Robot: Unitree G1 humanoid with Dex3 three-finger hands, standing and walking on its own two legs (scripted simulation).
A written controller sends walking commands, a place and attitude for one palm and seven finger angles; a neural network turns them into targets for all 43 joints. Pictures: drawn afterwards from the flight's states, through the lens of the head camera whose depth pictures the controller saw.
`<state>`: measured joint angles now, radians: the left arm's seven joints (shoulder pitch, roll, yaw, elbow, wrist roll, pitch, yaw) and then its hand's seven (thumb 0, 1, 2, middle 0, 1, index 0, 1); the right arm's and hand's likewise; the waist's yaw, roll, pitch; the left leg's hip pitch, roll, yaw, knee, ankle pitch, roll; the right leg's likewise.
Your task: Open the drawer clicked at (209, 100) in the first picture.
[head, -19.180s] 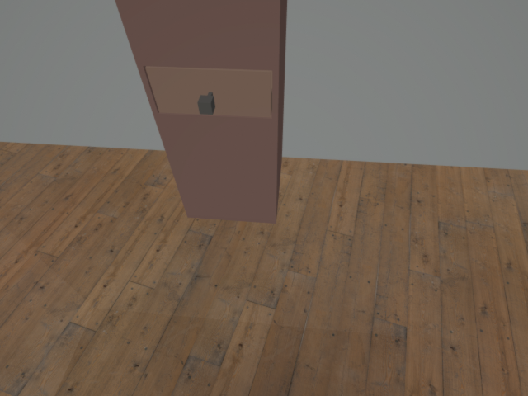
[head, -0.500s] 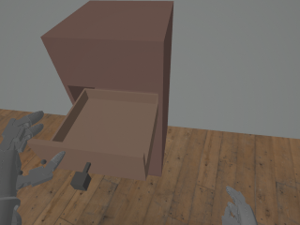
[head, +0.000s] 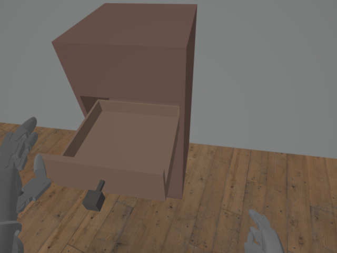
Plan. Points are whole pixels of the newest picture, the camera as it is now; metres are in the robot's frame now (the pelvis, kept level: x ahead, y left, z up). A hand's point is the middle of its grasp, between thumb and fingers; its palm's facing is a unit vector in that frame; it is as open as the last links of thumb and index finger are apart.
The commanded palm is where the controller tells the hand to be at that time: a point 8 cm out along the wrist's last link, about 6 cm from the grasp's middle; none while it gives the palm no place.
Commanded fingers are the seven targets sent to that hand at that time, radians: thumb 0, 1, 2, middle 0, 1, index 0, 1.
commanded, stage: step back with the hand held close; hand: left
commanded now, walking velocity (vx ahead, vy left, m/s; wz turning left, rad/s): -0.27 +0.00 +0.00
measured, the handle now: (97, 193) +0.28 +0.26 -0.08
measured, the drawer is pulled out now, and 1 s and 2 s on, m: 0.30 0.30 0.30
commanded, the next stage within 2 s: stop stepping back and stand still in 1.08 s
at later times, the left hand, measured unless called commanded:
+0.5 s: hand (31, 209) +0.13 +0.24 +0.16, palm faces +0.45 -0.80 -0.41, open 7.4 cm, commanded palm +0.07 +0.28 +0.17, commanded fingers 0.00 0.90 0.90 -0.20 -0.30 -0.20 -0.30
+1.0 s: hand out of the picture +0.04 +0.21 +0.16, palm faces +0.36 -0.83 -0.43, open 7.4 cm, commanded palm -0.03 +0.26 +0.17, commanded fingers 0.00 0.90 0.90 -0.20 -0.30 -0.20 -0.30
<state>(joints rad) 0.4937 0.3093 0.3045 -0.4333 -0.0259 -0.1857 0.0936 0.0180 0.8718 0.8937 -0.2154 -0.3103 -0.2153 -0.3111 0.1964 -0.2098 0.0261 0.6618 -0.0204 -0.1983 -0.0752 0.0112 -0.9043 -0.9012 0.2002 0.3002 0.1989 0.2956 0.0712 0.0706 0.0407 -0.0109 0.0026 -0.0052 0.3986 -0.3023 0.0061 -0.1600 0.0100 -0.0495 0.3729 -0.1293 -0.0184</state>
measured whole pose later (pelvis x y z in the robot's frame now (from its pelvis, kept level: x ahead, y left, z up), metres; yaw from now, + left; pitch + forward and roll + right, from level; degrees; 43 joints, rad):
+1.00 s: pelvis -0.16 -0.02 +0.00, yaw -1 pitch +1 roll +2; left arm 0.58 0.35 0.33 -0.56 -0.03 -0.20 0.15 0.02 0.88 0.90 -0.21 -0.30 -0.21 -0.30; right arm 0.17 -0.19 0.00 0.63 0.01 -0.11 -0.06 0.01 -0.90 -0.90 0.20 0.30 0.20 0.30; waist 0.00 -0.03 0.01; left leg -0.48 -0.02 0.02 0.93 -0.43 -0.03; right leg -0.33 0.01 0.00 0.51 -0.21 -0.05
